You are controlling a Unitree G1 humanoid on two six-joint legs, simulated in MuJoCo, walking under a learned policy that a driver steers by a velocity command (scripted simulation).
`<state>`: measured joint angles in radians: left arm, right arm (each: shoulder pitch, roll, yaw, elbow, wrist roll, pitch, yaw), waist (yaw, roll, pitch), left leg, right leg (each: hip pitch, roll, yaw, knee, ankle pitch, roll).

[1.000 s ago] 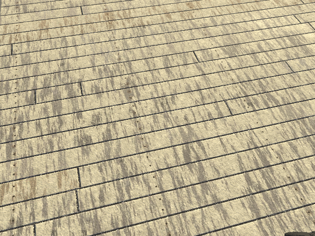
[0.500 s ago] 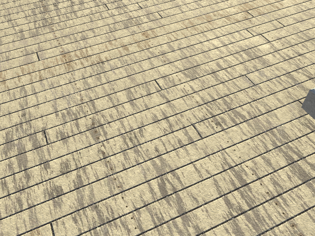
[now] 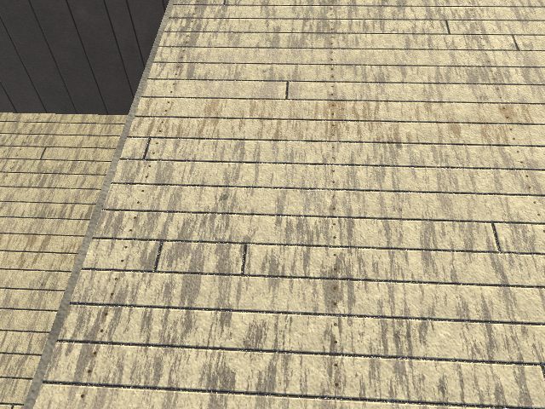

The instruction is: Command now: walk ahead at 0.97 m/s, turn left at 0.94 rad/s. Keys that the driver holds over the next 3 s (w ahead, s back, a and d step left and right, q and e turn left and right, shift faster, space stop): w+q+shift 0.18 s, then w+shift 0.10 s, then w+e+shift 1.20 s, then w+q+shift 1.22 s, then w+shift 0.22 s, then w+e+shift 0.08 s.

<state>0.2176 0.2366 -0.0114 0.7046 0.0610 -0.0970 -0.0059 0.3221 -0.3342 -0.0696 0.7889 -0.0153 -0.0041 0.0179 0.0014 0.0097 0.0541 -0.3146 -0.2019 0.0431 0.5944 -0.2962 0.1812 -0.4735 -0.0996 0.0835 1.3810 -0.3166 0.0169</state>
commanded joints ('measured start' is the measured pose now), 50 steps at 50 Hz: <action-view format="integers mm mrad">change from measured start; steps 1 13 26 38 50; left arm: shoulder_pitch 15 100 184 132 -263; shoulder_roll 131 236 185 132 67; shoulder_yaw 24 58 92 81 29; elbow -90 -92 93 40 -134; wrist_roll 22 -35 -46 -54 -34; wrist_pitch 31 12 -6 30 85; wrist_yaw -3 14 6 -12 -103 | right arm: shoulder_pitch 4 37 -341 -23 65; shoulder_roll -121 -228 -3 -66 -60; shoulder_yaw -28 -56 93 13 14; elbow -71 -27 -256 -138 23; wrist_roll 12 -1 -44 -36 -10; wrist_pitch -52 -82 -80 -82 -131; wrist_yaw -12 -13 47 -32 -28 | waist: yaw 45 131 -15 -87 5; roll -79 55 -75 79 31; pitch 18 -229 36 -123 68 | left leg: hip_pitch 13 238 -255 435 227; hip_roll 267 230 274 589 393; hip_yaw -462 -376 -83 -586 217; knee -408 87 213 -339 -449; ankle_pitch -19 972 118 -360 824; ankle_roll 178 -25 -178 -33 -156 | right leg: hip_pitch -201 432 138 -363 -118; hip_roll -46 129 -15 52 78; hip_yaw -22 -110 255 -13 -255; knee -128 -831 -1272 -16 -578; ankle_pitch -37 231 93 39 347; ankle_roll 39 -39 -253 -134 -160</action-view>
